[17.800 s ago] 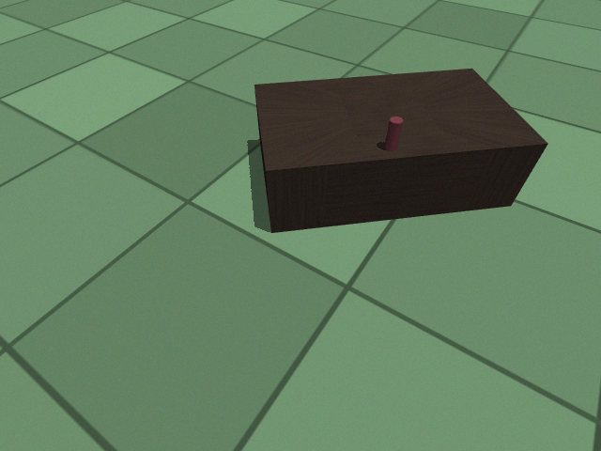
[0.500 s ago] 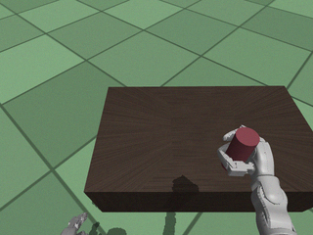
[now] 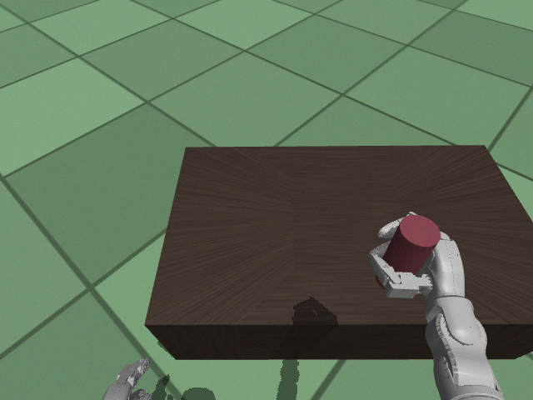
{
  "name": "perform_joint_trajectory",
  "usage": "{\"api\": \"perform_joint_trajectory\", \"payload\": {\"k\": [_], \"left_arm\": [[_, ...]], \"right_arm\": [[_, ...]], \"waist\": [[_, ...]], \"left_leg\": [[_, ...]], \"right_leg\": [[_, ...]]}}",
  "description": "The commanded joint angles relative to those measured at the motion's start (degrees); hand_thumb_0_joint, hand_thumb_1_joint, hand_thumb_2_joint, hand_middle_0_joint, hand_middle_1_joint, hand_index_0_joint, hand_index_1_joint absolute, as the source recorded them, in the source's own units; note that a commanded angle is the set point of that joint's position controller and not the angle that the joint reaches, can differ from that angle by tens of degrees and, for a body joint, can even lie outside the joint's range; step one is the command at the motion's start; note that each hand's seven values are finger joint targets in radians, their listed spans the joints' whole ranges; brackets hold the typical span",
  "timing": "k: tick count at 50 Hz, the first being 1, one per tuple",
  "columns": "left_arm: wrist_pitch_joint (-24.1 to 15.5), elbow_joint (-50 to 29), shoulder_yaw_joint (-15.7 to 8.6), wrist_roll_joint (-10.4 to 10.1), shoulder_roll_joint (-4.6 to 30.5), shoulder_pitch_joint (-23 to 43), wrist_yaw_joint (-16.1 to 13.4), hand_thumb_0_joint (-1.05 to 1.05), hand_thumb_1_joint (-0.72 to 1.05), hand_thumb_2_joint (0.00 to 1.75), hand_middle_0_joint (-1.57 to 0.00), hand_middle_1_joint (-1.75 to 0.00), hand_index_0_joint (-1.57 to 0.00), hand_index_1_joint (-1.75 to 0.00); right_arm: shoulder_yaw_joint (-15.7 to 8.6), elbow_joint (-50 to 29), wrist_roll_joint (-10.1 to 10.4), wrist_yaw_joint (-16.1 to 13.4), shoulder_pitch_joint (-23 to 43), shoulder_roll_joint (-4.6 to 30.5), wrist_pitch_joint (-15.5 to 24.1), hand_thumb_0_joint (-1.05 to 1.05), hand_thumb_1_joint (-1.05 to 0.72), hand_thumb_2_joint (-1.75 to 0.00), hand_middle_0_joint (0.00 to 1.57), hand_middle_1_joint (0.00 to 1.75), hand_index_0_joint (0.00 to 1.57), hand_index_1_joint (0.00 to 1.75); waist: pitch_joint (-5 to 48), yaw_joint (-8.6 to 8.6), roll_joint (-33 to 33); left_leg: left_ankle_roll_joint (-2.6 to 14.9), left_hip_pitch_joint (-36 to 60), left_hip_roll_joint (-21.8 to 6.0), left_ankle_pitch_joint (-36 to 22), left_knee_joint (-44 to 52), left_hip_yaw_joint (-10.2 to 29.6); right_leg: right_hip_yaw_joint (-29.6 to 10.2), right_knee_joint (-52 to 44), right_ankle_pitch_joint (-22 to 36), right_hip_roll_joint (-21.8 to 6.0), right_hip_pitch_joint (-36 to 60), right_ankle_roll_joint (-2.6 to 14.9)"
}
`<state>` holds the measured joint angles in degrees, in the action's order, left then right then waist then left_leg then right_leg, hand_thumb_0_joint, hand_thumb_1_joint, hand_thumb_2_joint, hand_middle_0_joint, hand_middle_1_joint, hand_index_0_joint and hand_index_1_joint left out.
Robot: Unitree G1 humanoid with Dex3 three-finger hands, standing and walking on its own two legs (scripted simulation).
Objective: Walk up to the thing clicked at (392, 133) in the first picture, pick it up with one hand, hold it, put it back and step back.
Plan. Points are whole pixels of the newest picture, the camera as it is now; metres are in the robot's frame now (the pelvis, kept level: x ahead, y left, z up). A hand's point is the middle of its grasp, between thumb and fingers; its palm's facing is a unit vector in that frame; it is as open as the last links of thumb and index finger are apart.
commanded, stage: hold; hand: right
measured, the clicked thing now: (404, 256) +0.32 -0.18 +0.06
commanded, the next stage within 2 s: crouch in 0.66 s
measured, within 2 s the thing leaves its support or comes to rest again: neither
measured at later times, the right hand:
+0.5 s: hand (396, 260) +0.32 -0.17 +0.05, palm faces +0.05 +1.00 +0.01, open 6.8 cm
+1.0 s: hand (395, 261) +0.33 -0.17 +0.03, palm faces +0.06 +1.00 +0.02, open 6.8 cm
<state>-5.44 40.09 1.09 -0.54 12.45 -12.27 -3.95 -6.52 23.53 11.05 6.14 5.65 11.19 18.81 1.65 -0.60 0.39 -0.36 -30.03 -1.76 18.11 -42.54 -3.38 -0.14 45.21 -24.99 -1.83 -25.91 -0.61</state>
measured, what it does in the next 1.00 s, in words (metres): stands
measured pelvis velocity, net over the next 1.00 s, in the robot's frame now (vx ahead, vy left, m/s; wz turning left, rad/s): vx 0.00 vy -0.01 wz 0.00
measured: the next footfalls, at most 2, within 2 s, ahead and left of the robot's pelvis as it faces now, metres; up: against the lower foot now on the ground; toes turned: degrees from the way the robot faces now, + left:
none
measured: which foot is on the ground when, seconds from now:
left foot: down 0.00-1.00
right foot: down 0.00-1.00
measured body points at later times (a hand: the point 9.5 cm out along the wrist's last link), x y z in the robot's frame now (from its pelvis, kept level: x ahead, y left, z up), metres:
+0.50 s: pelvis +0.00 +0.00 +0.00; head +0.04 -0.01 +0.45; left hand +0.13 +0.24 -0.11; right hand +0.31 -0.22 +0.05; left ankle +0.04 +0.13 -0.71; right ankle -0.02 -0.12 -0.71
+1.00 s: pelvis +0.00 -0.01 -0.01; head +0.04 -0.02 +0.44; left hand +0.13 +0.23 -0.11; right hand +0.32 -0.23 +0.03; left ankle +0.04 +0.13 -0.71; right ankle -0.02 -0.12 -0.71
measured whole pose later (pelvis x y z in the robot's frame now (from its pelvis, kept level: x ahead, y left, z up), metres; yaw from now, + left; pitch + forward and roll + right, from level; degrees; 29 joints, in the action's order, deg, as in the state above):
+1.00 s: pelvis +0.00 -0.01 -0.01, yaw +0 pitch +7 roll +1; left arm -6.1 40.6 0.9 0.2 12.0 -12.2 -3.6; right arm -7.3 29.6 10.5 5.7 9.5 10.8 20.9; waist 2.7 -0.9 -0.3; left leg -1.0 -33.4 -2.3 18.5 -44.7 -3.1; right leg -0.1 48.0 -25.8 -1.3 -29.6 0.1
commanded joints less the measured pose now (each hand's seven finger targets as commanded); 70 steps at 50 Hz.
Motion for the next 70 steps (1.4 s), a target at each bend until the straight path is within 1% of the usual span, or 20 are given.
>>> {"api": "perform_joint_trajectory", "payload": {"k": [1,7,10,15,16,18,21,23,26,29,31,37,38,42,45,48,49,52,59,70], "left_arm": [[-2.8,-6.6,-3.1,-0.2,7.5,1.7,-0.5,0.0,0.89,0.91,-0.2,-0.3,-0.2,-0.3],[-2.8,-6.8,-2.7,-0.2,7.1,2.3,-0.6,0.0,0.89,0.91,-0.2,-0.3,-0.2,-0.3],[-2.8,-6.7,-2.6,-0.2,7.1,2.1,-0.6,0.0,0.89,0.91,-0.2,-0.3,-0.2,-0.3],[-2.8,-6.2,-2.7,-0.1,7.0,1.3,-0.7,0.0,0.89,0.91,-0.2,-0.3,-0.2,-0.3],[-3.0,-6.4,-2.9,-0.2,7.4,1.5,-0.7,0.0,0.89,0.91,-0.2,-0.3,-0.2,-0.3],[-2.7,-6.5,-2.7,-0.2,7.2,1.4,-0.6,0.0,0.88,0.91,-0.2,-0.3,-0.2,-0.3],[-2.8,-6.7,-2.2,-0.3,6.6,2.1,-0.6,0.0,0.89,0.91,-0.2,-0.3,-0.2,-0.3],[-2.8,-6.7,-2.6,-0.2,7.1,1.8,-0.7,0.0,0.89,0.91,-0.2,-0.3,-0.2,-0.3],[-2.9,-6.7,-2.4,-0.2,6.9,2.1,-0.4,0.0,0.89,0.9,-0.2,-0.3,-0.2,-0.3],[-3.1,-7.2,-2.6,-0.1,6.9,1.6,-0.6,0.0,0.89,0.91,-0.2,-0.3,-0.2,-0.3],[-3.1,-6.7,-2.4,-0.2,6.8,1.8,-0.7,0.0,0.89,0.91,-0.2,-0.3,-0.2,-0.3],[-3.2,-6.3,-2.8,-0.2,7.3,1.5,-0.8,0.0,0.89,0.91,-0.2,-0.3,-0.2,-0.3],[-3.1,-6.4,-2.9,-0.1,7.4,1.2,-0.8,0.0,0.92,0.9,-0.2,-0.31,-0.22,-0.3],[-3.0,-6.1,-2.5,-0.2,6.8,1.2,-0.6,0.0,0.91,0.9,-0.19,-0.31,-0.2,-0.3],[-3.0,-5.8,-3.2,0.1,7.6,0.6,-0.4,0.0,0.91,0.9,-0.2,-0.31,-0.2,-0.3],[-3.1,-5.2,-3.3,0.6,7.3,1.1,0.0,0.0,0.91,0.9,-0.2,-0.31,-0.21,-0.3],[-3.1,-5.1,-3.4,0.7,7.5,1.1,0.1,0.0,0.92,0.89,-0.2,-0.31,-0.21,-0.3],[-3.3,-4.9,-3.6,1.0,8.1,0.6,0.5,0.0,0.92,0.9,-0.2,-0.31,-0.21,-0.3],[-3.4,-5.6,-3.9,1.7,9.1,-2.9,1.8,0.0,0.9,0.9,-0.2,-0.31,-0.21,-0.3],[-2.4,-5.5,-4.4,2.0,11.8,-4.4,3.7,0.0,0.91,0.9,-0.21,-0.31,-0.21,-0.3]], "right_arm": [[-3.6,-16.9,1.3,0.4,17.8,7.1,6.2,0.0,-0.56,-1.34,1.41,1.45,1.41,1.45],[-3.9,-16.9,1.4,0.1,19.1,7.4,6.5,0.0,-0.56,-1.33,1.4,1.44,1.4,1.44],[-2.5,-16.6,1.0,0.5,20.0,6.9,6.8,0.0,-0.56,-1.32,1.39,1.43,1.4,1.43],[-4.6,-15.9,1.2,0.2,20.0,8.1,6.8,0.0,-0.54,-1.33,1.39,1.44,1.4,1.44],[-3.4,-14.5,1.3,0.4,16.4,6.3,6.4,0.0,-0.55,-1.33,1.39,1.44,1.4,1.44],[-4.4,-17.9,1.1,0.1,19.9,8.6,6.8,0.0,-0.53,-1.33,1.39,1.44,1.4,1.44],[-3.3,-14.2,1.2,0.2,18.6,6.8,6.1,0.0,-0.55,-1.34,1.4,1.45,1.41,1.45],[-3.8,-16.9,1.0,0.2,20.3,7.8,6.5,0.0,-0.54,-1.33,1.39,1.44,1.4,1.44],[-3.0,-14.1,1.1,0.4,18.5,6.6,6.4,0.0,-0.52,-1.3,1.37,1.41,1.38,1.41],[-4.6,-19.9,1.0,0.0,21.4,9.0,7.3,0.0,-0.54,-1.32,1.39,1.43,1.4,1.43],[-3.4,-15.9,1.2,0.2,19.0,7.2,6.6,0.0,-0.53,-1.31,1.38,1.42,1.39,1.42],[-2.6,-16.1,1.1,-0.4,18.3,6.2,6.1,0.0,-0.53,-1.33,1.38,1.44,1.4,1.44],[-4.1,-20.0,0.9,-0.7,21.5,8.9,6.6,0.0,-0.45,-1.32,1.33,1.42,1.35,1.42],[-2.3,-14.3,1.0,-0.3,19.7,5.7,6.2,0.0,-0.5,-1.29,1.38,1.41,1.39,1.42],[-2.8,-12.8,0.6,-0.3,21.3,6.0,6.5,0.0,-0.49,-1.3,1.38,1.42,1.39,1.42],[-2.8,-6.8,0.4,0.1,24.3,4.8,7.8,0.0,-0.49,-1.28,1.35,1.39,1.36,1.4],[-4.6,-4.9,0.2,0.2,25.2,6.4,8.6,0.0,-0.49,-1.29,1.35,1.4,1.36,1.4],[-3.9,1.4,-0.2,1.4,28.0,5.3,11.2,0.0,-0.53,-1.31,1.37,1.41,1.38,1.41],[-9.1,5.8,-0.4,3.4,38.1,11.2,19.0,0.0,-0.47,-1.41,1.42,1.52,1.45,1.52],[-11.2,15.5,-1.4,4.9,50.5,13.8,20.4,0.0,-0.48,-1.37,1.38,1.47,1.4,1.47]], "waist": [[17.6,-0.75,1.1],[15.8,-0.61,1.6],[16.5,-0.8,1.8],[18.0,-0.54,0.9],[17.6,-0.37,0.6],[18.9,0.06,2.8],[13.9,-0.75,0.3],[16.9,-0.6,1.6],[14.0,-0.46,1.1],[20.2,0.23,2.8],[15.8,-0.65,1.3],[16.3,-0.78,1.6],[19.4,-0.14,3.3],[14.7,-1.17,0.7],[16.8,-1.26,1.7],[12.2,-2.29,-0.7],[12.9,-1.91,0.2],[14.6,-2.79,0.0],[31.2,-2.56,1.9],[40.2,-4.77,2.8]], "left_leg": [[1.04,12.5,1.1,-15.8,4.1,0.9],[1.02,11.5,1.2,-11.7,4.8,0.9],[1.16,12.0,1.1,-13.8,4.1,1.0],[1.0,13.2,0.8,-16.3,4.1,1.3],[0.97,12.8,1.1,-16.7,3.8,0.9],[1.32,13.5,1.0,-16.7,3.9,1.1],[1.0,11.7,1.2,-12.8,4.8,0.8],[1.14,11.7,1.3,-13.1,4.5,0.8],[1.23,10.7,1.4,-11.6,4.5,0.5],[1.18,13.6,1.0,-13.9,4.3,1.2],[1.01,11.8,1.2,-13.4,4.4,1.0],[1.17,11.8,1.5,-14.7,3.9,0.3],[1.3,13.4,1.3,-16.2,3.7,0.6],[1.31,11.3,1.4,-15.5,3.5,0.4],[1.4,9.0,1.4,-15.5,2.2,0.5],[0.99,4.1,1.2,-10.4,0.7,0.8],[1.07,3.2,1.1,-9.2,-0.2,1.0],[1.15,-2.5,1.1,-7.2,-4.8,1.5],[1.85,-11.1,0.8,-10.0,-18.6,3.3],[2.22,-23.7,0.2,-4.6,-28.8,2.7]], "right_leg": [[-0.2,-6.7,17.7,1.5,2.4,0.77],[-0.4,-7.4,14.0,1.4,1.6,0.91],[-0.3,-7.0,16.0,1.4,2.0,0.68],[-0.1,-6.2,17.5,1.7,2.2,0.86],[-0.3,-6.5,18.6,1.5,2.6,0.7],[-0.2,-6.6,19.0,1.6,3.2,0.48],[-0.4,-7.6,15.0,1.4,1.0,0.8],[-0.5,-7.6,15.6,1.3,2.6,0.7],[-0.7,-7.8,14.8,1.1,1.3,0.51],[-0.2,-7.1,16.1,1.6,3.2,0.67],[-0.3,-7.1,15.5,1.5,1.6,0.75],[-0.8,-7.6,18.2,1.0,2.6,0.28],[-0.9,-7.3,19.7,1.1,4.0,0.12],[-0.8,-7.2,18.8,1.0,1.4,0.32],[-1.0,-5.9,20.0,0.8,1.9,0.19],[-1.0,-4.0,13.1,1.1,-4.4,0.97],[-1.1,-3.2,11.6,1.2,-5.8,1.05],[-1.4,1.1,9.6,1.4,-9.7,1.05],[-1.0,14.6,11.3,2.0,-21.9,0.6],[-2.0,26.0,6.2,2.7,-33.8,0.96]]}}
